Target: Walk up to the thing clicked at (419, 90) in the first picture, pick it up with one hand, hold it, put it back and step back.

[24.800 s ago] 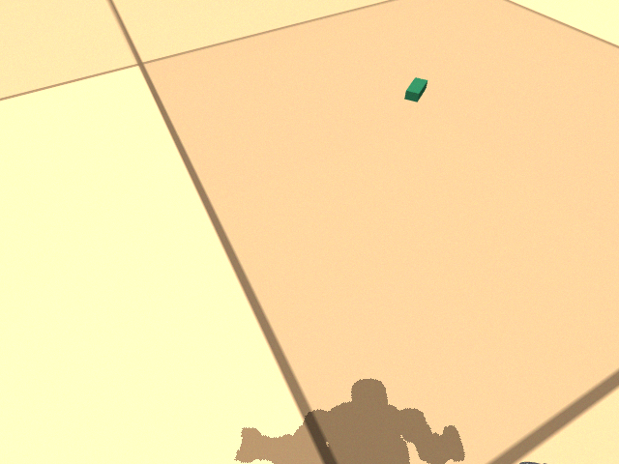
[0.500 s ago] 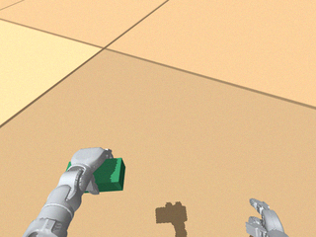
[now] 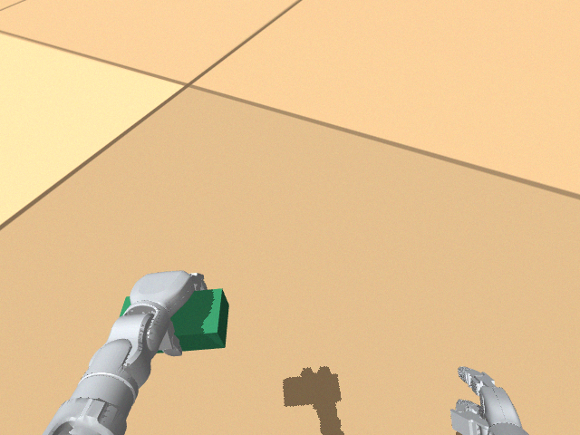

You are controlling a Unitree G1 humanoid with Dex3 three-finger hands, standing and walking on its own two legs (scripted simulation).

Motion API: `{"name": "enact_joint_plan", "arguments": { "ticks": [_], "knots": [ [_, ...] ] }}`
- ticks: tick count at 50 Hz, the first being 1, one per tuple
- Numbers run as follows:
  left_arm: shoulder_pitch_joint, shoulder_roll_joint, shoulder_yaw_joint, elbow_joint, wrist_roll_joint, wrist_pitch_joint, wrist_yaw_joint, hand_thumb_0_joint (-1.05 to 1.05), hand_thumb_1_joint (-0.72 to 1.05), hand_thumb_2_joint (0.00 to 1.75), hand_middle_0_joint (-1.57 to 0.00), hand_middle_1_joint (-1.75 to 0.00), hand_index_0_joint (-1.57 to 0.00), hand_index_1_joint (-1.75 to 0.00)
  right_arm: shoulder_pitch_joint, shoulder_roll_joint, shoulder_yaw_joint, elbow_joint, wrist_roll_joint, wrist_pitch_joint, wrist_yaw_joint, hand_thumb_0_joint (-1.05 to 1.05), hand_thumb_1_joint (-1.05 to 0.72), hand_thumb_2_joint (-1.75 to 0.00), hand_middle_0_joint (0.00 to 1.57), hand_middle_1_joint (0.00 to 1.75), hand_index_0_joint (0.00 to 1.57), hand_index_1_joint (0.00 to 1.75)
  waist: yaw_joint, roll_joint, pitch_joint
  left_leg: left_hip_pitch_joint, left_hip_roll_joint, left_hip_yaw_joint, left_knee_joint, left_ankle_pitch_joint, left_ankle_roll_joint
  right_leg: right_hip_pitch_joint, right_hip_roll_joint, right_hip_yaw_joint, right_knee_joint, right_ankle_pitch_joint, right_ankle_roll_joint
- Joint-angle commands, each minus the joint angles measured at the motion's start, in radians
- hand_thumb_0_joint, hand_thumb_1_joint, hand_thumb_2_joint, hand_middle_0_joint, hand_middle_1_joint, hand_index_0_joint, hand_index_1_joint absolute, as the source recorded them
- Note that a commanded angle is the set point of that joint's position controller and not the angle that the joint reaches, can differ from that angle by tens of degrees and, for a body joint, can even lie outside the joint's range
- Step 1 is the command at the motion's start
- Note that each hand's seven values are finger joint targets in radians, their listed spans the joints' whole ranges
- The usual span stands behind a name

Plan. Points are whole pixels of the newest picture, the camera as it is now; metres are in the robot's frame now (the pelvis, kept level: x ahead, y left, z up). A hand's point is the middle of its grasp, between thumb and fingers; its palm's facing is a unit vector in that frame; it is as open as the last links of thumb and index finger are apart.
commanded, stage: crouch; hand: left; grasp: from above
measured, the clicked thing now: (174, 321) +0.30 +0.23 -0.08
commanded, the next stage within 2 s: lower in 1.86 s
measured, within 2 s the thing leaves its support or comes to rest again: neither
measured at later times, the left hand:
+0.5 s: hand (203, 332) +0.34 +0.23 -0.24, palm faces -0.42 +0.06 -0.90, open 10.5 cm
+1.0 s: hand (225, 347) +0.39 +0.24 -0.47, palm faces -0.47 +0.01 -0.89, open 10.5 cm
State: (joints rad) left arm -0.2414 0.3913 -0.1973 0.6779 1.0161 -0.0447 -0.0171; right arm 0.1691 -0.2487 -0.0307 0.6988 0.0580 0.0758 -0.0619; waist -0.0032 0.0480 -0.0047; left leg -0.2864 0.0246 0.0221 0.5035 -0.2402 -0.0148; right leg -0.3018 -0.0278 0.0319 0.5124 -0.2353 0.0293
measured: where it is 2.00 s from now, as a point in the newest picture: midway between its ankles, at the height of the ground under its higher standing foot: outside the picture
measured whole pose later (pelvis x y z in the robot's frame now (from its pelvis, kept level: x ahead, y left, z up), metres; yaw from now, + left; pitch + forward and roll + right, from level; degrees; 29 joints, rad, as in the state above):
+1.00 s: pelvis -0.06 +0.01 -0.31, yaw -1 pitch +38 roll -5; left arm -0.84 0.55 0.02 1.28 1.25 -0.14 0.35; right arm 0.18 -0.23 -0.02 0.74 -0.09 -0.05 0.05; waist -0.19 0.04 -0.17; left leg -1.99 0.00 -0.09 1.99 -0.67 -0.01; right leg -1.95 -0.02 -0.01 1.93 -0.66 0.05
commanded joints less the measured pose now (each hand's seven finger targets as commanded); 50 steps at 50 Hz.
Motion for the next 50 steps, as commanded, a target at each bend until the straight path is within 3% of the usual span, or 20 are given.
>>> {"name": "enact_joint_plan", "arguments": {
  "ticks": [1, 4, 8, 13, 14, 16, 18, 19, 21, 26, 27, 31, 33, 35, 40, 41, 44, 45, 47, 50],
  "knots": [
    [-0.280, 0.195, 0.102, -0.113, 0.018, -0.032, 0.085, 0.00, 0.71, 0.86, -1.04, -0.74, -1.05, -0.73, -0.054, -0.130, -0.051, -0.119, -0.010, -0.030, -0.004, 0.00, -0.89, -0.90, 0.20, 0.30, 0.20, 0.30, -0.016, -0.086, -0.210, 0.080, -0.044, 0.014, -0.023, 0.161, 0.026, 0.006, 0.042, -0.030, -0.057, 0.127, -0.029],
    [-0.338, 0.205, 0.112, -0.051, 0.043, -0.056, 0.144, 0.00, 0.72, 0.89, -1.07, -0.73, -1.07, -0.73, -0.035, -0.133, -0.055, -0.099, -0.022, -0.023, 0.002, 0.00, -0.89, -0.90, 0.20, 0.30, 0.20, 0.30, -0.025, -0.075, -0.215, 0.024, -0.045, 0.009, 0.032, 0.136, 0.021, -0.061, 0.039, -0.032, -0.010, 0.106, -0.031],
    [-0.465, 0.200, 0.109, 0.021, 0.093, -0.072, 0.246, 0.00, 0.73, 0.88, -1.05, -0.76, -1.07, -0.75, 0.019, -0.151, -0.074, -0.062, -0.042, -0.026, 0.020, 0.00, -0.89, -0.90, 0.20, 0.30, 0.20, 0.30, -0.058, -0.020, -0.303, -0.058, -0.032, 0.005, 0.169, 0.124, 0.008, -0.208, 0.045, -0.036, 0.117, 0.096, -0.037],
    [-0.541, 0.190, 0.118, 0.179, 0.162, -0.071, 0.356, 0.00, 0.67, 0.82, -1.01, -0.73, -1.02, -0.71, 0.092, -0.159, -0.095, -0.049, -0.064, -0.036, 0.043, 0.00, -0.89, -0.90, 0.20, 0.30, 0.20, 0.30, -0.078, 0.000, -0.404, -0.297, -0.032, 0.005, 0.401, 0.073, 0.009, -0.413, 0.041, -0.037, 0.328, 0.060, -0.044],
    [-0.568, 0.159, 0.098, 0.206, 0.167, -0.067, 0.371, 0.00, 0.67, 0.81, -1.01, -0.74, -1.03, -0.72, 0.099, -0.160, -0.098, -0.050, -0.067, -0.040, 0.045, 0.00, -0.89, -0.90, 0.20, 0.30, 0.20, 0.30, -0.092, -0.007, -0.421, -0.339, -0.032, 0.002, 0.441, 0.051, 0.010, -0.458, 0.041, -0.040, 0.367, 0.043, -0.044],
    [-0.662, 0.221, 0.131, 0.226, 0.185, -0.062, 0.403, 0.00, 0.63, 0.82, -0.98, -0.73, -1.00, -0.72, 0.121, -0.170, -0.102, -0.048, -0.072, -0.047, 0.045, 0.00, -0.89, -0.90, 0.20, 0.30, 0.20, 0.30, -0.097, 0.021, -0.470, -0.434, -0.032, -0.004, 0.508, -0.002, 0.012, -0.539, 0.044, -0.043, 0.439, -0.003, -0.046],
    [-0.642, 0.216, 0.136, 0.287, 0.179, -0.053, 0.422, 0.00, 0.63, 0.80, -0.97, -0.73, -1.00, -0.71, 0.133, -0.171, -0.103, -0.048, -0.077, -0.057, 0.042, 0.00, -0.89, -0.90, 0.20, 0.30, 0.20, 0.30, -0.090, 0.026, -0.509, -0.518, -0.036, -0.004, 0.564, -0.059, 0.013, -0.593, 0.044, -0.050, 0.502, -0.054, -0.051],
    [-0.692, 0.224, 0.140, 0.270, 0.176, -0.051, 0.430, 0.00, 0.62, 0.81, -0.97, -0.72, -0.99, -0.71, 0.136, -0.172, -0.104, -0.049, -0.082, -0.062, 0.039, 0.00, -0.89, -0.90, 0.20, 0.30, 0.20, 0.30, -0.096, 0.038, -0.550, -0.553, -0.033, -0.006, 0.602, -0.065, 0.017, -0.634, 0.047, -0.049, 0.541, -0.060, -0.053],
    [-0.734, 0.215, 0.130, 0.311, 0.170, -0.044, 0.435, 0.00, 0.64, 0.78, -0.98, -0.71, -1.00, -0.69, 0.152, -0.174, -0.105, -0.035, -0.088, -0.071, 0.033, 0.00, -0.89, -0.89, 0.20, 0.30, 0.20, 0.30, -0.118, 0.052, -0.594, -0.622, -0.029, -0.014, 0.675, -0.082, 0.022, -0.715, 0.050, -0.056, 0.615, -0.077, -0.056],
    [-0.730, 0.275, 0.176, 0.351, 0.163, -0.018, 0.433, 0.00, 0.62, 0.77, -0.96, -0.70, -0.99, -0.68, 0.170, -0.183, -0.108, -0.030, -0.101, -0.086, 0.025, 0.00, -0.89, -0.89, 0.20, 0.30, 0.20, 0.30, -0.106, 0.085, -0.717, -0.750, -0.024, -0.035, 0.807, -0.092, 0.023, -0.851, 0.045, -0.068, 0.776, -0.099, -0.065],
    [-0.757, 0.311, 0.191, 0.336, 0.169, -0.015, 0.430, 0.00, 0.62, 0.78, -0.98, -0.69, -0.99, -0.68, 0.172, -0.185, -0.110, -0.032, -0.101, -0.086, 0.024, 0.00, -0.89, -0.90, 0.20, 0.30, 0.20, 0.30, -0.107, 0.084, -0.749, -0.772, -0.024, -0.037, 0.831, -0.100, 0.024, -0.868, 0.047, -0.073, 0.801, -0.107, -0.065],
    [-0.792, 0.300, 0.195, 0.390, 0.165, -0.012, 0.410, 0.00, 0.63, 0.83, -0.99, -0.71, -1.00, -0.70, 0.180, -0.181, -0.103, -0.029, -0.110, -0.093, 0.028, 0.00, -0.89, -0.90, 0.20, 0.30, 0.20, 0.30, -0.139, 0.066, -0.721, -0.913, -0.025, -0.047, 0.913, -0.211, 0.025, -1.001, 0.046, -0.079, 0.883, -0.197, -0.064],
    [-0.830, 0.352, 0.221, 0.386, 0.172, -0.022, 0.404, 0.00, 0.62, 0.82, -0.98, -0.72, -0.99, -0.70, 0.183, -0.191, -0.100, -0.026, -0.115, -0.099, 0.032, 0.00, -0.89, -0.90, 0.20, 0.30, 0.20, 0.30, -0.144, 0.099, -0.734, -0.957, -0.026, -0.059, 0.950, -0.249, 0.021, -1.069, 0.043, -0.082, 0.935, -0.233, -0.066],
    [-0.826, 0.331, 0.213, 0.413, 0.175, -0.032, 0.393, 0.00, 0.66, 0.79, -1.00, -0.69, -1.02, -0.68, 0.186, -0.194, -0.097, -0.027, -0.118, -0.105, 0.042, 0.00, -0.89, -0.90, 0.20, 0.30, 0.20, 0.30, -0.155, 0.102, -0.738, -0.977, -0.023, -0.082, 0.989, -0.264, 0.019, -1.155, 0.042, -0.096, 0.991, -0.255, -0.070],
    [-0.916, 0.395, 0.249, 0.384, 0.201, -0.080, 0.399, 0.00, 0.68, 0.85, -1.03, -0.70, -1.04, -0.69, 0.206, -0.205, -0.084, -0.009, -0.130, -0.124, 0.066, 0.00, -0.89, -0.90, 0.20, 0.30, 0.20, 0.30, -0.174, 0.139, -0.832, -1.043, -0.029, -0.089, 1.114, -0.231, 0.022, -1.255, 0.039, -0.106, 1.102, -0.236, -0.068],
    [-0.962, 0.400, 0.250, 0.368, 0.203, -0.090, 0.404, 0.00, 0.70, 0.84, -1.03, -0.70, -1.05, -0.69, 0.210, -0.205, -0.083, -0.008, -0.134, -0.127, 0.070, 0.00, -0.89, -0.90, 0.20, 0.30, 0.20, 0.30, -0.191, 0.146, -0.843, -1.057, -0.029, -0.090, 1.133, -0.239, 0.022, -1.276, 0.038, -0.107, 1.115, -0.237, -0.067],
    [-0.961, 0.421, 0.267, 0.404, 0.216, -0.101, 0.422, 0.00, 0.69, 0.82, -1.04, -0.67, -1.06, -0.66, 0.217, -0.214, -0.077, 0.012, -0.144, -0.135, 0.083, 0.00, -0.90, -0.90, 0.20, 0.30, 0.20, 0.30, -0.186, 0.176, -0.858, -1.075, -0.031, -0.087, 1.191, -0.209, 0.020, -1.332, 0.036, -0.109, 1.170, -0.223, -0.067],
    [-0.975, 0.413, 0.263, 0.407, 0.215, -0.104, 0.423, 0.00, 0.70, 0.84, -1.04, -0.70, -1.06, -0.69, 0.221, -0.213, -0.076, 0.007, -0.148, -0.139, 0.091, 0.00, -0.90, -0.90, 0.20, 0.30, 0.20, 0.30, -0.200, 0.187, -0.862, -1.070, -0.028, -0.097, 1.203, -0.208, 0.016, -1.353, 0.031, -0.116, 1.193, -0.225, -0.067],
    [-1.022, 0.404, 0.253, 0.385, 0.222, -0.107, 0.431, 0.00, 0.69, 0.86, -1.05, -0.69, -1.05, -0.68, 0.218, -0.216, -0.077, 0.013, -0.154, -0.142, 0.099, 0.00, -0.90, -0.90, 0.20, 0.30, 0.20, 0.30, -0.198, 0.244, -0.897, -1.056, -0.027, -0.087, 1.234, -0.191, 0.015, -1.384, 0.034, -0.119, 1.223, -0.214, -0.070],
    [-1.030, 0.434, 0.274, 0.404, 0.224, -0.104, 0.439, 0.00, 0.67, 0.87, -1.04, -0.70, -1.04, -0.69, 0.235, -0.221, -0.073, 0.016, -0.161, -0.145, 0.114, 0.00, -0.90, -0.90, 0.20, 0.30, 0.20, 0.30, -0.210, 0.233, -0.925, -1.094, -0.031, -0.073, 1.302, -0.135, 0.020, -1.371, 0.030, -0.119, 1.263, -0.156, -0.064]
  ]
}}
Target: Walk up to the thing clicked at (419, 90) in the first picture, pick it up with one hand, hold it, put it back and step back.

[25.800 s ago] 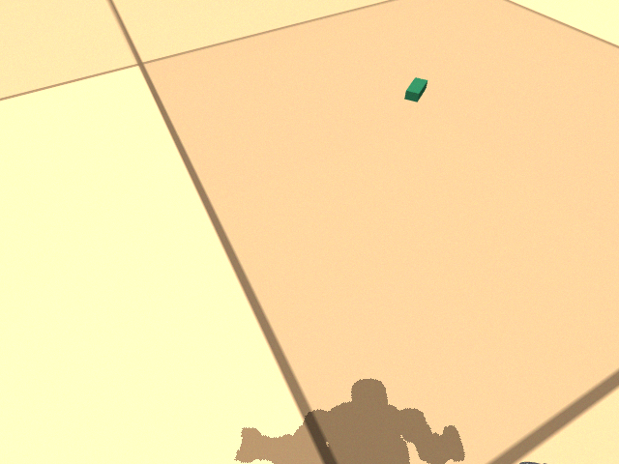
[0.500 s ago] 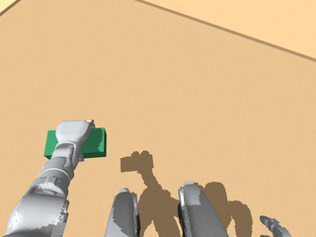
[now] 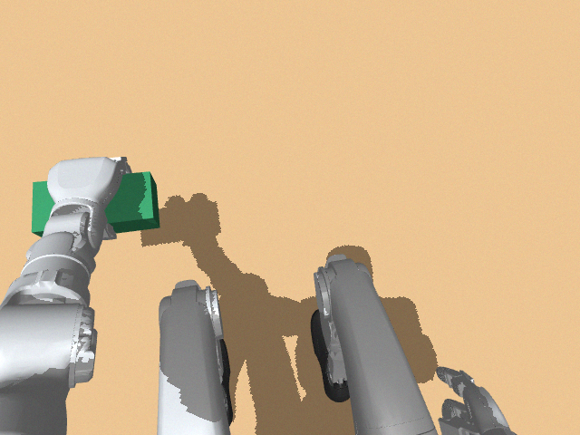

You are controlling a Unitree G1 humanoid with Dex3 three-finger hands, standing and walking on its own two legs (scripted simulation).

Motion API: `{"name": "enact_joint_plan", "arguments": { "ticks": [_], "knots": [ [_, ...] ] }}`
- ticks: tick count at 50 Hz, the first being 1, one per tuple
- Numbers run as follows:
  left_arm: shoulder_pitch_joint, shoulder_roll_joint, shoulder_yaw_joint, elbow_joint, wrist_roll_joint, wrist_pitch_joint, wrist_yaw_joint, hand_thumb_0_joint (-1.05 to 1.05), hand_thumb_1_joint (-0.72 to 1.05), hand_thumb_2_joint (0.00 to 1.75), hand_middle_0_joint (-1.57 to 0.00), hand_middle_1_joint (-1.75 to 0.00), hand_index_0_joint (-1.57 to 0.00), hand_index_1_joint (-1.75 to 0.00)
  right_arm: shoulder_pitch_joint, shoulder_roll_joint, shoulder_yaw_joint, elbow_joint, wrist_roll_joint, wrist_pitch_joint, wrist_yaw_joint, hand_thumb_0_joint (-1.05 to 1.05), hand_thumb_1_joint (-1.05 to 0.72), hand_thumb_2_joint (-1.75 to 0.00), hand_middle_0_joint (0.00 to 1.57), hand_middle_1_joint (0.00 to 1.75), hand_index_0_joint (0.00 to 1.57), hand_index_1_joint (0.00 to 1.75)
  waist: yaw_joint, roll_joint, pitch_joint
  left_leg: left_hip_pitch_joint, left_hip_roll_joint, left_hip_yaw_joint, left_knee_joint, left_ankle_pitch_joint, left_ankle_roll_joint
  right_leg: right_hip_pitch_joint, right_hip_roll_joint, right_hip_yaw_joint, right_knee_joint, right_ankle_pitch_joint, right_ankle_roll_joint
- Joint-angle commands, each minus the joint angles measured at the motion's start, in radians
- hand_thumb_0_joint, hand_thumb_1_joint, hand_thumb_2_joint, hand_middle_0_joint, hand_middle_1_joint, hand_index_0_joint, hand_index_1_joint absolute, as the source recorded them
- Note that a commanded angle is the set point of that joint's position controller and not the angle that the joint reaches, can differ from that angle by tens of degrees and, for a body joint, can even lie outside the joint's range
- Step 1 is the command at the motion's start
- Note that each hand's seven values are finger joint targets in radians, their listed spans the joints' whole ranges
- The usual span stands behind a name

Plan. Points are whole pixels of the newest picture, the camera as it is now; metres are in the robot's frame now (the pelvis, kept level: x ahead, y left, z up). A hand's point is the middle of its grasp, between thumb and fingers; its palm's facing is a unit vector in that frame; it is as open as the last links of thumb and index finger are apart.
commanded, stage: crouch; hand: left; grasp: from above
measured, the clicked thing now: (100, 206) +0.45 +0.25 -0.19
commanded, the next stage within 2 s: lower in 0.86 s
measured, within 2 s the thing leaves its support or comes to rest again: neither
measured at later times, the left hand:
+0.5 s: hand (119, 204) +0.47 +0.24 -0.25, palm faces -0.49 -0.01 -0.87, open 10.5 cm
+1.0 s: hand (125, 203) +0.48 +0.24 -0.30, palm faces -0.48 -0.01 -0.88, open 10.5 cm
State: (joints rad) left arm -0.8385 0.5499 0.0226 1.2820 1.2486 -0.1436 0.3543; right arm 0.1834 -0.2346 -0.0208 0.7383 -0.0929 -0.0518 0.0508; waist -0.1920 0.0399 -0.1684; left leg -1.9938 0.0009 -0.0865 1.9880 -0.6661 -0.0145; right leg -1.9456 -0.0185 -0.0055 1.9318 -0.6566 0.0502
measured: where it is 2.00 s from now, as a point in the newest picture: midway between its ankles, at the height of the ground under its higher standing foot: (276, 383)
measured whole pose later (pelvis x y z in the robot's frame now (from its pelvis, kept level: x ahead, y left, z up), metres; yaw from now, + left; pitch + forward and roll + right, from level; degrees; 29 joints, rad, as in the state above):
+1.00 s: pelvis -0.01 +0.00 -0.12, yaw -4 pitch +36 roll -8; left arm -1.03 0.76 0.09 1.49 1.31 -0.20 0.38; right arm 0.18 -0.26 0.08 0.72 -0.14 -0.04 0.13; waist -0.28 -0.01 -0.03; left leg -2.31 -0.01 -0.16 2.37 -0.69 -0.03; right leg -2.24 0.01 -0.04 2.27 -0.67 0.06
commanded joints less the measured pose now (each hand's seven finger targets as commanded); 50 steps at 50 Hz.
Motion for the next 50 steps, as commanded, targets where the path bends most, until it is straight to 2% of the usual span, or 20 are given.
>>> {"name": "enact_joint_plan", "arguments": {
  "ticks": [1, 6, 13, 16, 17, 18, 19, 21, 24, 27, 29, 30, 34, 35, 37, 39, 41, 45, 47, 50],
  "knots": [
    [-0.426, 0.284, 0.058, -0.197, -0.006, -0.003, 0.069, 0.00, 0.69, 0.88, -1.06, -0.69, -1.06, -0.69, 0.223, -0.233, -0.080, -0.028, -0.012, -0.015, 0.006, 0.00, -0.90, -0.90, 0.20, 0.30, 0.20, 0.30, -0.015, 0.240, -0.775, 0.605, -0.008, 0.043, -0.169, 0.297, 0.023, 0.276, 0.026, -0.083, -0.150, 0.271, -0.085],
    [-0.433, 0.334, 0.077, -0.155, 0.002, 0.001, 0.065, 0.00, 0.72, 0.91, -1.08, -0.72, -1.08, -0.72, 0.222, -0.228, -0.071, -0.026, -0.017, -0.006, 0.017, 0.00, -0.91, -0.90, 0.20, 0.30, 0.20, 0.30, -0.016, 0.213, -0.734, 0.493, -0.009, 0.066, -0.097, 0.271, 0.033, 0.281, 0.033, -0.077, -0.116, 0.278, -0.078],
    [-0.491, 0.344, 0.064, -0.126, 0.001, -0.013, 0.045, 0.00, 0.73, 0.88, -1.07, -0.70, -1.08, -0.70, 0.213, -0.244, -0.071, -0.024, -0.019, 0.004, 0.032, 0.00, -0.90, -0.90, 0.20, 0.30, 0.20, 0.30, -0.041, 0.247, -0.690, 0.419, -0.005, 0.062, -0.038, 0.241, 0.031, 0.208, 0.039, -0.090, -0.046, 0.255, -0.083],
    [-0.466, 0.345, 0.065, -0.097, 0.003, -0.020, 0.041, 0.00, 0.74, 0.89, -1.08, -0.72, -1.09, -0.71, 0.218, -0.236, -0.059, -0.027, -0.023, 0.007, 0.040, 0.00, -0.91, -0.90, 0.20, 0.30, 0.20, 0.30, -0.037, 0.245, -0.672, 0.396, -0.005, 0.063, -0.013, 0.259, 0.031, 0.205, 0.040, -0.092, -0.019, 0.268, -0.081],
    [-0.471, 0.366, 0.075, -0.089, 0.007, -0.023, 0.039, 0.00, 0.74, 0.88, -1.08, -0.72, -1.09, -0.71, 0.224, -0.248, -0.058, -0.028, -0.023, 0.008, 0.042, 0.00, -0.91, -0.90, 0.20, 0.30, 0.20, 0.30, -0.045, 0.230, -0.686, 0.387, -0.007, 0.062, -0.005, 0.259, 0.034, 0.211, 0.040, -0.095, -0.016, 0.273, -0.077],
    [-0.450, 0.379, 0.086, -0.065, 0.009, -0.021, 0.041, 0.00, 0.75, 0.86, -1.08, -0.71, -1.09, -0.70, 0.225, -0.250, -0.058, -0.028, -0.021, 0.009, 0.042, 0.00, -0.91, -0.90, 0.20, 0.30, 0.20, 0.30, -0.035, 0.222, -0.661, 0.384, -0.008, 0.060, -0.008, 0.254, 0.032, 0.191, 0.038, -0.098, -0.011, 0.265, -0.079],
    [-0.461, 0.367, 0.076, -0.063, 0.008, -0.025, 0.038, 0.00, 0.74, 0.85, -1.06, -0.72, -1.08, -0.71, 0.223, -0.247, -0.056, -0.031, -0.022, 0.011, 0.046, 0.00, -0.91, -0.90, 0.20, 0.30, 0.20, 0.30, -0.043, 0.239, -0.650, 0.379, -0.006, 0.057, -0.008, 0.238, 0.028, 0.168, 0.039, -0.102, 0.001, 0.245, -0.083],
    [-0.537, 0.382, 0.077, -0.095, 0.010, -0.039, 0.040, 0.00, 0.74, 0.85, -1.07, -0.70, -1.09, -0.69, 0.219, -0.255, -0.056, -0.027, -0.025, 0.011, 0.048, 0.00, -0.90, -0.90, 0.20, 0.30, 0.20, 0.30, -0.054, 0.275, -0.669, 0.381, -0.005, 0.053, 0.004, 0.213, 0.027, 0.136, 0.042, -0.110, 0.022, 0.226, -0.086],
    [-0.508, 0.375, 0.074, -0.040, 0.013, -0.045, 0.046, 0.00, 0.73, 0.86, -1.06, -0.72, -1.07, -0.71, 0.221, -0.252, -0.044, -0.025, -0.029, 0.010, 0.052, 0.00, -0.91, -0.90, 0.20, 0.30, 0.20, 0.30, -0.059, 0.254, -0.637, 0.342, -0.009, 0.056, 0.026, 0.194, 0.030, 0.127, 0.042, -0.111, 0.033, 0.214, -0.084],
    [-0.542, 0.436, 0.093, -0.050, 0.023, -0.055, 0.056, 0.00, 0.73, 0.85, -1.06, -0.71, -1.07, -0.70, 0.223, -0.260, -0.033, -0.018, -0.033, 0.011, 0.054, 0.00, -0.91, -0.90, 0.20, 0.30, 0.20, 0.30, -0.055, 0.254, -0.658, 0.317, -0.009, 0.063, 0.053, 0.200, 0.034, 0.144, 0.046, -0.109, 0.049, 0.226, -0.081],
    [-0.524, 0.424, 0.089, -0.027, 0.026, -0.056, 0.058, 0.00, 0.76, 0.85, -1.09, -0.72, -1.10, -0.71, 0.234, -0.259, -0.024, -0.019, -0.040, 0.010, 0.058, 0.00, -0.91, -0.90, 0.20, 0.30, 0.20, 0.30, -0.066, 0.252, -0.652, 0.320, -0.006, 0.063, 0.072, 0.216, 0.035, 0.153, 0.047, -0.112, 0.055, 0.245, -0.077],
    [-0.555, 0.452, 0.098, -0.047, 0.030, -0.061, 0.062, 0.00, 0.75, 0.86, -1.09, -0.71, -1.09, -0.70, 0.229, -0.266, -0.022, -0.011, -0.038, 0.012, 0.057, 0.00, -0.91, -0.90, 0.20, 0.30, 0.20, 0.30, -0.060, 0.261, -0.671, 0.310, -0.008, 0.063, 0.075, 0.211, 0.035, 0.138, 0.050, -0.114, 0.065, 0.238, -0.079],
    [-0.557, 0.445, 0.089, -0.010, 0.037, -0.065, 0.071, 0.00, 0.75, 0.85, -1.08, -0.70, -1.09, -0.69, 0.230, -0.270, -0.011, -0.011, -0.045, 0.011, 0.059, 0.00, -0.91, -0.90, 0.20, 0.30, 0.20, 0.30, -0.080, 0.275, -0.623, 0.280, -0.007, 0.058, 0.085, 0.170, 0.034, 0.101, 0.051, -0.127, 0.081, 0.204, -0.082],
    [-0.569, 0.471, 0.101, -0.011, 0.035, -0.067, 0.074, 0.00, 0.75, 0.82, -1.07, -0.70, -1.09, -0.69, 0.223, -0.273, -0.009, -0.013, -0.043, 0.010, 0.060, 0.00, -0.91, -0.90, 0.20, 0.30, 0.20, 0.30, -0.080, 0.290, -0.614, 0.264, -0.009, 0.057, 0.082, 0.157, 0.034, 0.089, 0.049, -0.128, 0.090, 0.191, -0.084],
    [-0.539, 0.441, 0.091, 0.021, 0.039, -0.060, 0.077, 0.00, 0.75, 0.84, -1.08, -0.70, -1.09, -0.69, 0.233, -0.277, -0.002, -0.013, -0.048, 0.007, 0.061, 0.00, -0.91, -0.90, 0.20, 0.30, 0.20, 0.30, -0.087, 0.282, -0.603, 0.283, -0.006, 0.048, 0.091, 0.164, 0.031, 0.067, 0.046, -0.138, 0.103, 0.195, -0.082],
    [-0.576, 0.471, 0.096, -0.002, 0.046, -0.062, 0.078, 0.00, 0.75, 0.86, -1.08, -0.71, -1.09, -0.71, 0.231, -0.284, 0.003, -0.014, -0.046, 0.006, 0.062, 0.00, -0.91, -0.90, 0.20, 0.30, 0.20, 0.30, -0.091, 0.303, -0.628, 0.286, -0.007, 0.049, 0.104, 0.178, 0.032, 0.072, 0.049, -0.137, 0.109, 0.213, -0.082],
    [-0.550, 0.463, 0.090, 0.026, 0.042, -0.056, 0.079, 0.00, 0.72, 0.85, -1.07, -0.69, -1.07, -0.68, 0.227, -0.281, 0.006, -0.013, -0.044, 0.009, 0.063, 0.00, -0.91, -0.90, 0.20, 0.30, 0.20, 0.30, -0.082, 0.304, -0.617, 0.275, -0.008, 0.050, 0.109, 0.187, 0.030, 0.067, 0.050, -0.138, 0.119, 0.221, -0.083],
    [-0.572, 0.487, 0.097, 0.020, 0.041, -0.054, 0.076, 0.00, 0.75, 0.87, -1.09, -0.69, -1.09, -0.69, 0.233, -0.289, 0.013, -0.019, -0.046, 0.008, 0.067, 0.00, -0.91, -0.90, 0.20, 0.30, 0.20, 0.30, -0.098, 0.306, -0.606, 0.259, -0.007, 0.046, 0.123, 0.187, 0.031, 0.062, 0.051, -0.145, 0.132, 0.224, -0.083],
    [-0.562, 0.484, 0.090, 0.026, 0.040, -0.054, 0.076, 0.00, 0.73, 0.85, -1.08, -0.69, -1.08, -0.69, 0.222, -0.287, 0.018, -0.016, -0.045, 0.009, 0.065, 0.00, -0.91, -0.90, 0.20, 0.30, 0.20, 0.30, -0.087, 0.314, -0.604, 0.254, -0.008, 0.050, 0.130, 0.183, 0.033, 0.061, 0.055, -0.144, 0.132, 0.226, -0.083],
    [-0.542, 0.458, 0.073, 0.065, 0.043, -0.053, 0.071, 0.00, 0.71, 0.86, -1.08, -0.68, -1.08, -0.68, 0.228, -0.287, 0.028, -0.015, -0.049, 0.010, 0.069, 0.00, -0.91, -0.90, 0.20, 0.30, 0.20, 0.30, -0.109, 0.295, -0.572, 0.237, -0.007, 0.043, 0.144, 0.191, 0.031, 0.051, 0.055, -0.151, 0.145, 0.233, -0.080]
  ]
}}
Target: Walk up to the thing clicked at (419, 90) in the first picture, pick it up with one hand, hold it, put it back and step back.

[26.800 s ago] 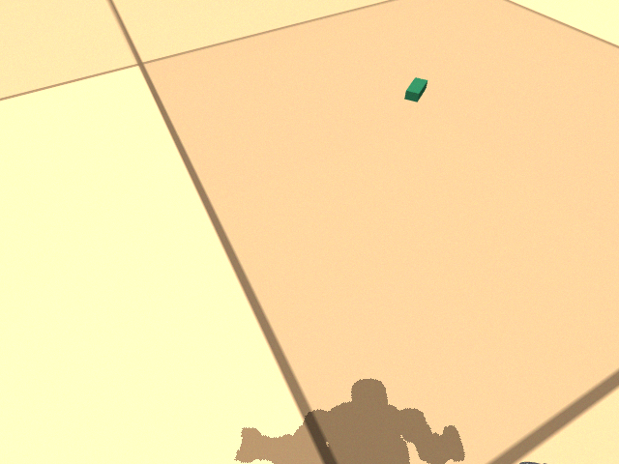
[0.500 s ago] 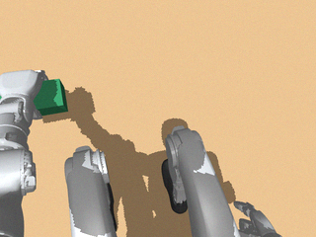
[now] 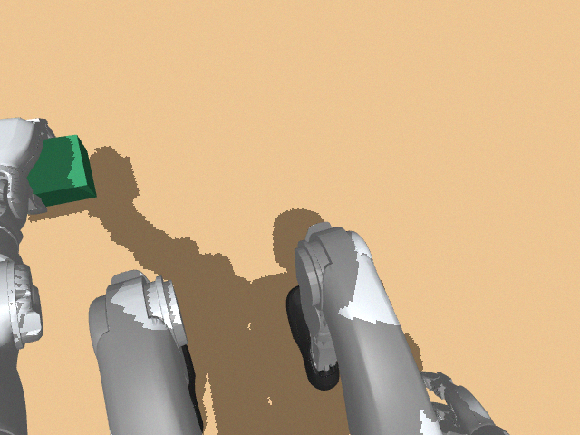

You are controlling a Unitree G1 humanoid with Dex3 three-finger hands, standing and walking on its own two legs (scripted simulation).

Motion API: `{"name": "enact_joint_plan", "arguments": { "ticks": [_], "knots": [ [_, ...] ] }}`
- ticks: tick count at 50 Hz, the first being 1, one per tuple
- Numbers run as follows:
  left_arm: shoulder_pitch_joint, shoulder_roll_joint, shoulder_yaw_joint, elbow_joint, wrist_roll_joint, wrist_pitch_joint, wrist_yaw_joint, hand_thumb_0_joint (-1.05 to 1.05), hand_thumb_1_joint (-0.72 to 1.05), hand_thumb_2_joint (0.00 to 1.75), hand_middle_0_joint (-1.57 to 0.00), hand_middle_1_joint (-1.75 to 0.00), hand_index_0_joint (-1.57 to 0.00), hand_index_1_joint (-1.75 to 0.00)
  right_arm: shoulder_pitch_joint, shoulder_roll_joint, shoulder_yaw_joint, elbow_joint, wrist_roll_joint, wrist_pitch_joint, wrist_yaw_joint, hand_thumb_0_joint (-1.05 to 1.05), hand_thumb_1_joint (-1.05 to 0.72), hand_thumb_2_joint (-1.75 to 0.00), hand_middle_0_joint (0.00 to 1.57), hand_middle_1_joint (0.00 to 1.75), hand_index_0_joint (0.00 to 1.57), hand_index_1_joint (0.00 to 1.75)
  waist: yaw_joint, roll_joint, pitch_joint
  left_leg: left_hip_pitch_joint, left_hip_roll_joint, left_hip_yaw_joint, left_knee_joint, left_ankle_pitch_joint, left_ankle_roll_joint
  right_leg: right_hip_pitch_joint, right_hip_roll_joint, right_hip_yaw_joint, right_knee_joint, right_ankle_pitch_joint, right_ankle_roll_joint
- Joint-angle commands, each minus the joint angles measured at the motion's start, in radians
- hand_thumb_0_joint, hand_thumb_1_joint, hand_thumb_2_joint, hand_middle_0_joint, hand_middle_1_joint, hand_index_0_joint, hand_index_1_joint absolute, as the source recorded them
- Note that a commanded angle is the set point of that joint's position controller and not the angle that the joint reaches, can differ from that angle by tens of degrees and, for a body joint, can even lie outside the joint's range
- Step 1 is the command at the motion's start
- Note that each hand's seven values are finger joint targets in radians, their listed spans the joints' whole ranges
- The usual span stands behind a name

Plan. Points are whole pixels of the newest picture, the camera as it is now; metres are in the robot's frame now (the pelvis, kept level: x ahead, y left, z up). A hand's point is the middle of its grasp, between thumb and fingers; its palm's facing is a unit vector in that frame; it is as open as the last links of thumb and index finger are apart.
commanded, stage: lower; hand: left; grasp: from above
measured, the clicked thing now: (22, 177) +0.48 +0.29 -0.21
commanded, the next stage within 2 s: rest in 0.32 s
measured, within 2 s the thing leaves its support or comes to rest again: rests again in 1.64 s
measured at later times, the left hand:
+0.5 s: hand (40, 181) +0.48 +0.28 -0.24, palm faces -0.48 -0.05 -0.88, open 10.5 cm
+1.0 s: hand (55, 183) +0.49 +0.27 -0.28, palm faces -0.47 -0.08 -0.88, open 10.5 cm
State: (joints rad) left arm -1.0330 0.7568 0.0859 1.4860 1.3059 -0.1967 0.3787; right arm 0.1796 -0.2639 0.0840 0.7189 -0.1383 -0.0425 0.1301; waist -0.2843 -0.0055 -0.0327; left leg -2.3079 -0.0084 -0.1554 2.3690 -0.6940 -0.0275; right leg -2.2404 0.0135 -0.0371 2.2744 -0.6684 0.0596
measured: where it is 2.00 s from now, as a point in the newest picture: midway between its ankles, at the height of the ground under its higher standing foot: (252, 379)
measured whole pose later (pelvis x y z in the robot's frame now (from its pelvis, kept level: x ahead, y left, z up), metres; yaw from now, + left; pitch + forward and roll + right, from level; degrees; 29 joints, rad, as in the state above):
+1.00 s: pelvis +0.01 +0.01 -0.04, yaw -5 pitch +32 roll -13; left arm -1.07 0.93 0.13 1.64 1.34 -0.22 0.53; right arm 0.13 -0.32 0.22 0.68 -0.22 -0.13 0.18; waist -0.37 -0.09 0.11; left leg -2.38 -0.01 -0.24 2.53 -0.73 -0.03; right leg -2.28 0.04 -0.10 2.37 -0.67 0.07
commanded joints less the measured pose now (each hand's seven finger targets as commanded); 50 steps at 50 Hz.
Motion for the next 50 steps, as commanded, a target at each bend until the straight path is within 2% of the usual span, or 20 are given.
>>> {"name": "enact_joint_plan", "arguments": {
  "ticks": [1, 4, 5, 10, 12, 14, 16, 18, 26, 28, 33, 35, 38, 40, 41, 43, 44, 45, 46, 50],
  "knots": [
    [-0.392, 0.277, 0.017, -0.172, -0.017, -0.007, 0.047, 0.00, 0.72, 0.85, -1.08, -0.68, -1.08, -0.68, 0.224, -0.261, -0.079, 0.004, -0.003, 0.000, -0.011, 0.00, -0.90, -0.90, 0.20, 0.30, 0.20, 0.30, -0.013, 0.353, -0.720, 0.548, 0.003, 0.112, -0.231, 0.220, 0.046, 0.343, 0.024, -0.119, -0.195, 0.247, -0.090],
    [-0.375, 0.260, 0.009, -0.120, -0.016, -0.013, 0.048, 0.00, 0.73, 0.87, -1.10, -0.67, -1.09, -0.68, 0.227, -0.270, -0.065, 0.003, -0.011, -0.004, -0.007, 0.00, -0.90, -0.90, 0.20, 0.30, 0.20, 0.30, -0.040, 0.331, -0.665, 0.526, 0.003, 0.102, -0.216, 0.216, 0.044, 0.323, 0.022, -0.129, -0.182, 0.242, -0.087],
    [-0.408, 0.287, 0.009, -0.140, -0.017, -0.020, 0.050, 0.00, 0.74, 0.87, -1.10, -0.68, -1.10, -0.69, 0.212, -0.269, -0.063, 0.004, -0.008, -0.005, -0.007, 0.00, -0.91, -0.90, 0.20, 0.30, 0.20, 0.30, -0.025, 0.352, -0.688, 0.526, 0.005, 0.104, -0.207, 0.216, 0.046, 0.329, 0.029, -0.127, -0.176, 0.246, -0.090],
    [-0.371, 0.313, 0.026, -0.093, -0.002, -0.039, 0.068, 0.00, 0.78, 0.84, -1.11, -0.71, -1.12, -0.70, 0.220, -0.281, -0.048, -0.003, -0.024, -0.015, -0.001, 0.00, -0.91, -0.90, 0.20, 0.30, 0.20, 0.30, -0.043, 0.360, -0.667, 0.513, 0.005, 0.104, -0.177, 0.231, 0.044, 0.338, 0.029, -0.136, -0.156, 0.258, -0.085],
    [-0.397, 0.348, 0.038, -0.128, 0.003, -0.050, 0.084, 0.00, 0.75, 0.85, -1.11, -0.69, -1.11, -0.69, 0.209, -0.285, -0.044, -0.002, -0.024, -0.012, -0.001, 0.00, -0.91, -0.90, 0.20, 0.30, 0.20, 0.30, -0.025, 0.382, -0.708, 0.517, 0.004, 0.101, -0.175, 0.237, 0.043, 0.347, 0.035, -0.138, -0.142, 0.264, -0.089],
    [-0.378, 0.355, 0.049, -0.104, 0.005, -0.050, 0.099, 0.00, 0.77, 0.82, -1.09, -0.72, -1.11, -0.70, 0.206, -0.285, -0.043, -0.009, -0.031, -0.013, 0.000, 0.00, -0.90, -0.90, 0.20, 0.30, 0.20, 0.30, -0.029, 0.376, -0.708, 0.499, 0.006, 0.102, -0.165, 0.218, 0.046, 0.347, 0.037, -0.141, -0.141, 0.250, -0.085],
    [-0.384, 0.336, 0.031, -0.097, 0.019, -0.051, 0.110, 0.00, 0.76, 0.85, -1.10, -0.71, -1.11, -0.70, 0.205, -0.280, -0.039, -0.002, -0.037, -0.014, -0.001, 0.00, -0.91, -0.90, 0.20, 0.30, 0.20, 0.30, -0.042, 0.388, -0.691, 0.496, 0.009, 0.103, -0.154, 0.212, 0.045, 0.339, 0.041, -0.141, -0.137, 0.252, -0.085],
    [-0.383, 0.360, 0.051, -0.098, 0.021, -0.044, 0.124, 0.00, 0.78, 0.85, -1.11, -0.72, -1.11, -0.71, 0.210, -0.289, -0.033, -0.001, -0.040, -0.018, 0.001, 0.00, -0.90, -0.90, 0.20, 0.30, 0.20, 0.30, -0.043, 0.408, -0.673, 0.495, 0.006, 0.101, -0.153, 0.224, 0.044, 0.326, 0.037, -0.146, -0.124, 0.259, -0.086],
    [-0.381, 0.354, 0.041, -0.066, 0.015, -0.028, 0.140, 0.00, 0.72, 0.83, -1.05, -0.68, -1.06, -0.67, 0.205, -0.307, -0.018, -0.005, -0.048, -0.034, 0.010, 0.00, -0.89, -0.89, 0.20, 0.30, 0.20, 0.30, -0.065, 0.412, -0.667, 0.511, 0.012, 0.082, -0.137, 0.240, 0.039, 0.314, 0.042, -0.164, -0.107, 0.273, -0.088],
    [-0.361, 0.342, 0.036, -0.017, 0.011, -0.023, 0.142, 0.00, 0.73, 0.82, -1.05, -0.69, -1.06, -0.68, 0.205, -0.319, -0.011, -0.005, -0.054, -0.042, 0.012, 0.00, -0.89, -0.89, 0.20, 0.30, 0.20, 0.30, -0.083, 0.374, -0.611, 0.488, 0.011, 0.081, -0.116, 0.245, 0.040, 0.302, 0.041, -0.171, -0.109, 0.276, -0.089],
    [-0.367, 0.406, 0.059, -0.068, 0.016, -0.034, 0.159, 0.00, 0.74, 0.85, -1.08, -0.68, -1.08, -0.67, 0.195, -0.320, 0.004, -0.011, -0.059, -0.051, 0.017, 0.00, -0.89, -0.89, 0.20, 0.30, 0.20, 0.30, -0.065, 0.435, -0.682, 0.526, 0.017, 0.073, -0.119, 0.274, 0.036, 0.354, 0.049, -0.173, -0.098, 0.305, -0.086],
    [-0.361, 0.381, 0.049, -0.011, 0.016, -0.034, 0.166, 0.00, 0.77, 0.84, -1.08, -0.70, -1.09, -0.68, 0.196, -0.332, 0.011, -0.012, -0.067, -0.058, 0.022, 0.00, -0.89, -0.89, 0.20, 0.30, 0.20, 0.30, -0.101, 0.402, -0.606, 0.483, 0.017, 0.071, -0.099, 0.262, 0.037, 0.331, 0.049, -0.183, -0.098, 0.297, -0.088],
    [-0.370, 0.415, 0.056, -0.040, 0.026, -0.037, 0.181, 0.00, 0.76, 0.82, -1.08, -0.67, -1.09, -0.66, 0.187, -0.333, 0.020, -0.017, -0.069, -0.065, 0.023, 0.00, -0.89, -0.89, 0.20, 0.30, 0.20, 0.30, -0.087, 0.437, -0.627, 0.516, 0.019, 0.065, -0.104, 0.261, 0.035, 0.337, 0.052, -0.182, -0.098, 0.296, -0.088],
    [-0.353, 0.405, 0.056, -0.001, 0.029, -0.031, 0.190, 0.00, 0.78, 0.82, -1.10, -0.66, -1.11, -0.65, 0.186, -0.342, 0.024, -0.017, -0.077, -0.075, 0.031, 0.00, -0.89, -0.89, 0.20, 0.30, 0.20, 0.30, -0.104, 0.433, -0.585, 0.513, 0.022, 0.064, -0.098, 0.266, 0.031, 0.322, 0.052, -0.192, -0.090, 0.299, -0.087],
    [-0.361, 0.439, 0.080, -0.034, 0.024, -0.035, 0.198, 0.00, 0.77, 0.82, -1.10, -0.65, -1.10, -0.64, 0.179, -0.353, 0.023, -0.023, -0.075, -0.076, 0.031, 0.00, -0.89, -0.90, 0.20, 0.30, 0.20, 0.30, -0.092, 0.443, -0.612, 0.524, 0.022, 0.058, -0.101, 0.279, 0.029, 0.330, 0.053, -0.196, -0.085, 0.306, -0.090],
    [-0.339, 0.403, 0.047, 0.012, 0.031, -0.031, 0.195, 0.00, 0.76, 0.83, -1.09, -0.66, -1.10, -0.66, 0.180, -0.351, 0.032, -0.022, -0.080, -0.082, 0.038, 0.00, -0.90, -0.90, 0.20, 0.30, 0.20, 0.30, -0.110, 0.439, -0.585, 0.505, 0.023, 0.059, -0.090, 0.281, 0.031, 0.337, 0.055, -0.194, -0.085, 0.314, -0.090],
    [-0.358, 0.446, 0.080, -0.003, 0.027, -0.032, 0.203, 0.00, 0.77, 0.81, -1.09, -0.67, -1.10, -0.66, 0.171, -0.356, 0.031, -0.029, -0.082, -0.084, 0.040, 0.00, -0.90, -0.90, 0.20, 0.30, 0.20, 0.30, -0.109, 0.430, -0.589, 0.497, 0.025, 0.054, -0.091, 0.266, 0.034, 0.343, 0.058, -0.197, -0.088, 0.304, -0.088],
    [-0.346, 0.449, 0.072, -0.014, 0.027, -0.030, 0.205, 0.00, 0.77, 0.83, -1.10, -0.66, -1.10, -0.66, 0.165, -0.350, 0.036, -0.033, -0.081, -0.085, 0.042, 0.00, -0.90, -0.90, 0.20, 0.30, 0.20, 0.30, -0.095, 0.442, -0.607, 0.501, 0.026, 0.055, -0.095, 0.269, 0.035, 0.362, 0.059, -0.192, -0.087, 0.310, -0.085],
    [-0.339, 0.419, 0.051, 0.016, 0.020, -0.026, 0.205, 0.00, 0.77, 0.80, -1.10, -0.65, -1.11, -0.65, 0.168, -0.349, 0.038, -0.021, -0.082, -0.089, 0.044, 0.00, -0.90, -0.90, 0.20, 0.30, 0.20, 0.30, -0.103, 0.435, -0.587, 0.487, 0.026, 0.056, -0.088, 0.257, 0.036, 0.347, 0.061, -0.196, -0.088, 0.302, -0.087],
    [-0.338, 0.427, 0.048, 0.009, 0.022, -0.020, 0.209, 0.00, 0.79, 0.81, -1.11, -0.66, -1.12, -0.65, 0.170, -0.363, 0.043, -0.026, -0.088, -0.093, 0.049, 0.00, -0.90, -0.90, 0.20, 0.30, 0.20, 0.30, -0.116, 0.470, -0.583, 0.524, 0.027, 0.046, -0.094, 0.285, 0.027, 0.339, 0.060, -0.206, -0.077, 0.320, -0.088]
  ]
}}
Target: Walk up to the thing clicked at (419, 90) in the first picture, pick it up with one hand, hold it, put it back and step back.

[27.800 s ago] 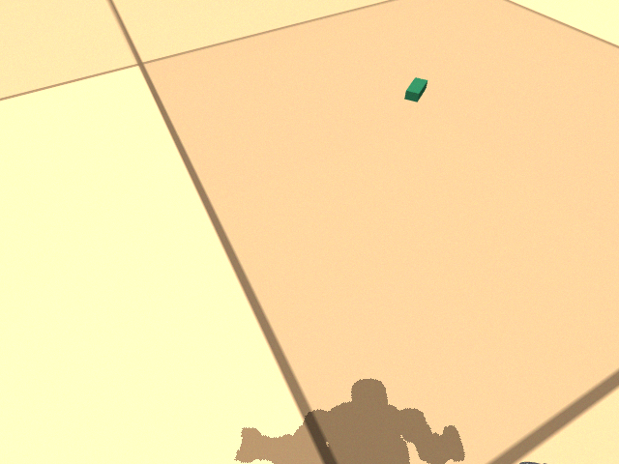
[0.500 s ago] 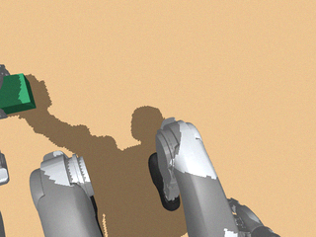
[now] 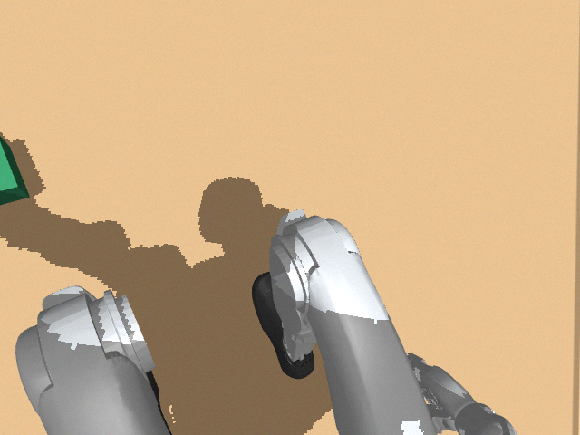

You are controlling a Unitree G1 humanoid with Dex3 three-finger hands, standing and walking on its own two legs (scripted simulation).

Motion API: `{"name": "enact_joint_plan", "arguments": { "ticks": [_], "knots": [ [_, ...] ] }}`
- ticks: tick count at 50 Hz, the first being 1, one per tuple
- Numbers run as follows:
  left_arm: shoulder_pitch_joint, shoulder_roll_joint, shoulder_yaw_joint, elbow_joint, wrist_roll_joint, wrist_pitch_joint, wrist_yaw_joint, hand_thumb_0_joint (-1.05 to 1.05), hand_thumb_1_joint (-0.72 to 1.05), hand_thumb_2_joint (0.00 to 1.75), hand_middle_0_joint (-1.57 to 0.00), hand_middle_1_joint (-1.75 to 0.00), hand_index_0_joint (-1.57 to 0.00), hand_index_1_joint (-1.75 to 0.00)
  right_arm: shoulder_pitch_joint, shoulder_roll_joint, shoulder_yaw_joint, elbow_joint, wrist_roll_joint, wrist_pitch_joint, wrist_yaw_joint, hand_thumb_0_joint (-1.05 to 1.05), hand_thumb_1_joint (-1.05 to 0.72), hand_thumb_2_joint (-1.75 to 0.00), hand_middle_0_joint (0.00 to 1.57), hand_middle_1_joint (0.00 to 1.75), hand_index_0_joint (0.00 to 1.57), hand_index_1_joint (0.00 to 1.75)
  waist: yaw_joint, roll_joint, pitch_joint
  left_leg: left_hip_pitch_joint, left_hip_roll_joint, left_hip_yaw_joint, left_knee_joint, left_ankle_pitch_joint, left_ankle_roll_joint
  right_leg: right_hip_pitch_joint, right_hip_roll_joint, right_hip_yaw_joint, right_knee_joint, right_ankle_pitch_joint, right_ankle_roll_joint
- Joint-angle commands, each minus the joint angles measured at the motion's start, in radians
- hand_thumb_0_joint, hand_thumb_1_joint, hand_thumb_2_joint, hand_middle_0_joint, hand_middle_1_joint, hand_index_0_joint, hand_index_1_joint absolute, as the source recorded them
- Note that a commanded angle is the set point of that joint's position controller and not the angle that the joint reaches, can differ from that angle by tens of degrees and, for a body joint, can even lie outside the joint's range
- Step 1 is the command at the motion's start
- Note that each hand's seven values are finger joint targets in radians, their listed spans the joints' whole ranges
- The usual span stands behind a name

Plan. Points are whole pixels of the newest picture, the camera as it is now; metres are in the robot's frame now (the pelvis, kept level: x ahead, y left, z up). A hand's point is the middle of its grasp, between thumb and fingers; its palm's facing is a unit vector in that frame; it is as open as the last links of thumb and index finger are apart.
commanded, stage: rest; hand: left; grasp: from above
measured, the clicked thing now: out of the picture +0.46 +0.32 -0.27
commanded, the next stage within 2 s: open in 0.30 s
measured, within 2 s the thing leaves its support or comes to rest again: rests again in 0.64 s
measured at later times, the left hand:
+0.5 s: hand out of the picture +0.45 +0.31 -0.24, palm faces -0.47 -0.13 -0.87, open 10.5 cm
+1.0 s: hand out of the picture +0.46 +0.31 -0.24, palm faces -0.46 -0.13 -0.88, open 12.8 cm
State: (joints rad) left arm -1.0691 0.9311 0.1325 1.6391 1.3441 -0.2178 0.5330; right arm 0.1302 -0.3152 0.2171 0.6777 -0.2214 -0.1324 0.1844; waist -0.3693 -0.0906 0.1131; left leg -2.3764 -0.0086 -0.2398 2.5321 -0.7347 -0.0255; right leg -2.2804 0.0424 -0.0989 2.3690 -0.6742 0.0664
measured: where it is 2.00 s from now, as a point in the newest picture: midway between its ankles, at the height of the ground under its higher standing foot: (222, 381)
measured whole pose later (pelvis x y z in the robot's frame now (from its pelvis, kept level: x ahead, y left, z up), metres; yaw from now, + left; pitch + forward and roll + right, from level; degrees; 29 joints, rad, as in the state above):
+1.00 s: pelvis -0.01 +0.00 +0.00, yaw -2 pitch +29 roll -15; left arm -1.10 1.02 0.10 1.73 1.32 -0.22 0.57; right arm 0.11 -0.34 0.29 0.65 -0.24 -0.19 0.22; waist -0.40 -0.12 0.15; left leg -2.36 0.00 -0.27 2.55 -0.73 -0.02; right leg -2.25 0.05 -0.13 2.35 -0.65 0.07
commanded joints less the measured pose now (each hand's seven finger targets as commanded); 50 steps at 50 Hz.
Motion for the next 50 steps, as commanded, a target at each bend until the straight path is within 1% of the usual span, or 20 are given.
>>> {"name": "enact_joint_plan", "arguments": {
  "ticks": [1, 2, 3, 5, 6, 10, 11, 12, 14, 20, 25, 30, 35, 37, 39, 40, 41, 45, 49, 50],
  "knots": [
    [-0.316, 0.232, -0.019, -0.123, -0.020, 0.003, 0.053, 0.00, 0.78, 0.79, -1.10, -0.65, -1.11, -0.64, 0.212, -0.310, -0.085, 0.021, -0.006, -0.007, 0.000, 0.00, -0.90, -0.90, 0.20, 0.30, 0.20, 0.30, -0.040, 0.538, -0.707, 0.574, 0.031, 0.129, -0.245, 0.312, 0.029, 0.370, 0.033, -0.143, -0.174, 0.322, -0.094],
    [-0.321, 0.236, -0.012, -0.124, -0.021, 0.003, 0.053, 0.00, 0.77, 0.80, -1.10, -0.63, -1.11, -0.63, 0.213, -0.320, -0.085, 0.019, -0.009, -0.011, 0.001, 0.00, -0.90, -0.90, 0.20, 0.30, 0.20, 0.30, -0.052, 0.514, -0.696, 0.574, 0.029, 0.129, -0.237, 0.316, 0.030, 0.371, 0.032, -0.147, -0.179, 0.324, -0.092],
    [-0.313, 0.307, 0.033, -0.153, -0.021, 0.000, 0.061, 0.00, 0.78, 0.79, -1.10, -0.64, -1.11, -0.64, 0.217, -0.327, -0.087, 0.012, -0.004, -0.010, 0.000, 0.00, -0.90, -0.90, 0.20, 0.30, 0.20, 0.30, -0.032, 0.539, -0.727, 0.575, 0.031, 0.126, -0.249, 0.320, 0.031, 0.407, 0.034, -0.143, -0.179, 0.331, -0.090],
    [-0.300, 0.252, -0.005, -0.135, -0.030, 0.004, 0.062, 0.00, 0.75, 0.79, -1.09, -0.63, -1.09, -0.63, 0.203, -0.313, -0.080, 0.016, -0.005, -0.011, 0.003, 0.00, -0.90, -0.90, 0.20, 0.30, 0.20, 0.30, -0.024, 0.552, -0.730, 0.588, 0.031, 0.124, -0.263, 0.325, 0.025, 0.395, 0.035, -0.147, -0.178, 0.328, -0.093],
    [-0.300, 0.258, -0.001, -0.090, -0.027, 0.004, 0.062, 0.00, 0.76, 0.79, -1.08, -0.66, -1.09, -0.65, 0.200, -0.323, -0.077, 0.011, -0.011, -0.016, 0.006, 0.00, -0.90, -0.90, 0.20, 0.30, 0.20, 0.30, -0.052, 0.525, -0.686, 0.566, 0.033, 0.122, -0.243, 0.312, 0.029, 0.382, 0.035, -0.152, -0.177, 0.325, -0.092],
    [-0.306, 0.235, -0.032, -0.067, -0.031, 0.000, 0.052, 0.00, 0.74, 0.76, -1.06, -0.65, -1.08, -0.63, 0.191, -0.328, -0.066, 0.002, -0.008, -0.023, 0.010, 0.00, -0.90, -0.90, 0.20, 0.30, 0.20, 0.30, -0.058, 0.514, -0.641, 0.551, 0.033, 0.115, -0.250, 0.286, 0.028, 0.358, 0.035, -0.157, -0.178, 0.298, -0.093],
    [-0.295, 0.279, 0.004, -0.094, -0.034, -0.006, 0.061, 0.00, 0.73, 0.78, -1.06, -0.64, -1.07, -0.63, 0.195, -0.337, -0.070, 0.001, -0.010, -0.021, 0.007, 0.00, -0.90, -0.90, 0.20, 0.30, 0.20, 0.30, -0.045, 0.523, -0.675, 0.570, 0.034, 0.107, -0.267, 0.295, 0.025, 0.380, 0.037, -0.160, -0.180, 0.303, -0.092],
    [-0.303, 0.263, -0.022, -0.073, -0.029, -0.005, 0.057, 0.00, 0.73, 0.78, -1.07, -0.65, -1.08, -0.64, 0.183, -0.330, -0.062, -0.006, -0.004, -0.025, 0.010, 0.00, -0.90, -0.90, 0.20, 0.30, 0.20, 0.30, -0.053, 0.537, -0.655, 0.567, 0.035, 0.108, -0.259, 0.287, 0.026, 0.367, 0.038, -0.156, -0.171, 0.299, -0.094],
    [-0.272, 0.306, 0.018, -0.055, -0.022, -0.005, 0.065, 0.00, 0.72, 0.81, -1.06, -0.67, -1.06, -0.66, 0.200, -0.347, -0.066, 0.000, -0.008, -0.019, 0.007, 0.00, -0.90, -0.90, 0.20, 0.30, 0.20, 0.30, -0.049, 0.507, -0.659, 0.554, 0.034, 0.107, -0.255, 0.301, 0.027, 0.389, 0.038, -0.160, -0.178, 0.309, -0.092],
    [-0.284, 0.284, -0.014, -0.016, -0.028, -0.016, 0.063, 0.00, 0.69, 0.78, -1.03, -0.66, -1.04, -0.65, 0.186, -0.341, -0.047, -0.013, -0.013, -0.025, 0.009, 0.00, -0.90, -0.90, 0.20, 0.30, 0.20, 0.30, -0.072, 0.475, -0.626, 0.511, 0.036, 0.104, -0.249, 0.255, 0.038, 0.398, 0.044, -0.157, -0.189, 0.288, -0.083],
    [-0.279, 0.321, 0.013, -0.029, -0.025, -0.027, 0.073, 0.00, 0.29, 0.70, -0.66, -0.67, -0.67, -0.66, 0.183, -0.340, -0.038, -0.010, -0.018, -0.025, 0.008, 0.00, -0.89, -0.90, 0.20, 0.30, 0.20, 0.30, -0.063, 0.511, -0.623, 0.542, 0.041, 0.089, -0.272, 0.261, 0.026, 0.388, 0.043, -0.172, -0.182, 0.280, -0.088],
    [-0.309, 0.315, -0.012, -0.049, -0.013, -0.034, 0.074, 0.00, -0.03, 0.73, -0.48, -0.69, -0.49, -0.69, 0.175, -0.353, -0.037, -0.014, -0.022, -0.033, 0.008, 0.00, -0.89, -0.90, 0.20, 0.30, 0.20, 0.30, -0.080, 0.506, -0.607, 0.530, 0.040, 0.098, -0.248, 0.247, 0.032, 0.377, 0.044, -0.167, -0.187, 0.280, -0.085],
    [-0.297, 0.336, -0.002, -0.057, -0.014, -0.036, 0.090, 0.00, -0.17, 0.77, -0.37, -0.74, -0.38, -0.73, 0.174, -0.352, -0.034, -0.012, -0.025, -0.040, 0.011, 0.00, -0.89, -0.90, 0.20, 0.30, 0.20, 0.30, -0.062, 0.522, -0.638, 0.552, 0.042, 0.089, -0.262, 0.246, 0.027, 0.386, 0.046, -0.172, -0.187, 0.277, -0.086],
    [-0.300, 0.281, -0.033, -0.026, -0.014, -0.031, 0.082, 0.00, -0.20, 0.76, -0.33, -0.77, -0.34, -0.76, 0.175, -0.352, -0.038, -0.012, -0.027, -0.046, 0.017, 0.00, -0.89, -0.90, 0.20, 0.30, 0.20, 0.30, -0.086, 0.520, -0.596, 0.546, 0.044, 0.086, -0.257, 0.242, 0.025, 0.358, 0.044, -0.177, -0.180, 0.277, -0.085],
    [-0.297, 0.319, -0.009, -0.048, -0.021, -0.030, 0.091, 0.00, -0.25, 0.81, -0.30, -0.79, -0.30, -0.79, 0.183, -0.359, -0.039, -0.004, -0.023, -0.045, 0.016, 0.00, -0.89, -0.90, 0.20, 0.30, 0.20, 0.30, -0.069, 0.531, -0.629, 0.556, 0.043, 0.083, -0.265, 0.261, 0.023, 0.375, 0.044, -0.175, -0.182, 0.288, -0.086],
    [-0.316, 0.250, -0.066, -0.038, -0.021, -0.027, 0.080, 0.00, -0.27, 0.80, -0.28, -0.80, -0.28, -0.79, 0.173, -0.343, -0.033, -0.005, -0.022, -0.053, 0.022, 0.00, -0.89, -0.90, 0.20, 0.30, 0.20, 0.30, -0.083, 0.537, -0.600, 0.549, 0.044, 0.087, -0.251, 0.262, 0.024, 0.356, 0.044, -0.174, -0.177, 0.295, -0.086],
    [-0.287, 0.322, -0.013, -0.033, -0.023, -0.022, 0.090, 0.00, -0.30, 0.82, -0.25, -0.83, -0.26, -0.82, 0.176, -0.354, -0.035, 0.002, -0.026, -0.048, 0.019, 0.00, -0.89, -0.90, 0.20, 0.30, 0.20, 0.30, -0.068, 0.516, -0.637, 0.554, 0.047, 0.084, -0.257, 0.272, 0.028, 0.397, 0.050, -0.175, -0.192, 0.304, -0.083],
    [-0.277, 0.319, -0.013, -0.022, -0.034, -0.009, 0.084, 0.00, -0.35, 0.87, -0.22, -0.86, -0.22, -0.85, 0.185, -0.356, -0.033, -0.002, -0.021, -0.051, 0.023, 0.00, -0.89, -0.90, 0.20, 0.30, 0.20, 0.30, -0.069, 0.511, -0.619, 0.523, 0.042, 0.089, -0.255, 0.262, 0.029, 0.393, 0.045, -0.172, -0.188, 0.291, -0.086],
    [-0.275, 0.292, -0.028, -0.026, -0.041, -0.004, 0.063, 0.00, -0.43, 0.91, -0.15, -0.92, -0.15, -0.92, 0.176, -0.352, -0.036, -0.012, -0.016, -0.049, 0.023, 0.00, -0.89, -0.90, 0.20, 0.30, 0.20, 0.30, -0.067, 0.514, -0.611, 0.532, 0.043, 0.084, -0.270, 0.245, 0.026, 0.375, 0.048, -0.172, -0.186, 0.275, -0.088],
    [-0.304, 0.249, -0.068, -0.047, -0.043, -0.007, 0.053, 0.00, -0.46, 0.93, -0.13, -0.94, -0.13, -0.93, 0.164, -0.346, -0.031, -0.026, -0.012, -0.054, 0.026, 0.00, -0.89, -0.90, 0.20, 0.30, 0.20, 0.30, -0.079, 0.518, -0.594, 0.525, 0.043, 0.087, -0.260, 0.247, 0.028, 0.366, 0.047, -0.170, -0.188, 0.280, -0.088]
  ]
}}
